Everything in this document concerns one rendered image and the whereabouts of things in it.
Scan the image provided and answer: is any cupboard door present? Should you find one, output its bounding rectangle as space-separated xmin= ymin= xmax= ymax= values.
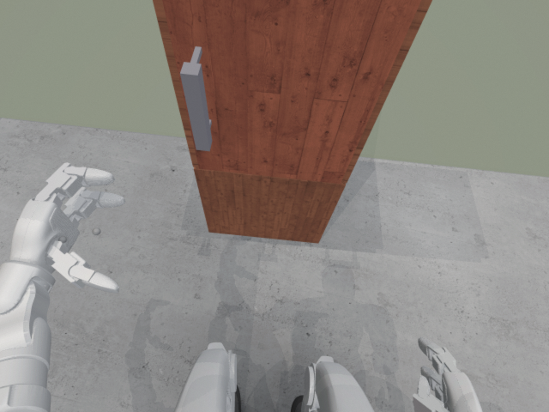
xmin=162 ymin=0 xmax=421 ymax=184

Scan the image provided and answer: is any robot right hand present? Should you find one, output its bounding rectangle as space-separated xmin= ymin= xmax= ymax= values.
xmin=413 ymin=337 xmax=482 ymax=412

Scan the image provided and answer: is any right robot shin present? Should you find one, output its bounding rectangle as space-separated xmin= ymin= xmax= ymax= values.
xmin=301 ymin=356 xmax=334 ymax=412

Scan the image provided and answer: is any handle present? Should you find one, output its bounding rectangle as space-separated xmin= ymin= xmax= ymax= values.
xmin=180 ymin=46 xmax=212 ymax=151

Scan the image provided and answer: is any robot left forearm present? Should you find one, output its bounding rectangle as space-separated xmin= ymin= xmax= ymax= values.
xmin=0 ymin=261 xmax=56 ymax=412

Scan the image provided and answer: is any right robot thigh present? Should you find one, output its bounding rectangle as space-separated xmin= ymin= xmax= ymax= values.
xmin=305 ymin=361 xmax=374 ymax=412

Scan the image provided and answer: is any robot left hand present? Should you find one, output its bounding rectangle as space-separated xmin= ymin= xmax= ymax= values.
xmin=9 ymin=162 xmax=125 ymax=293

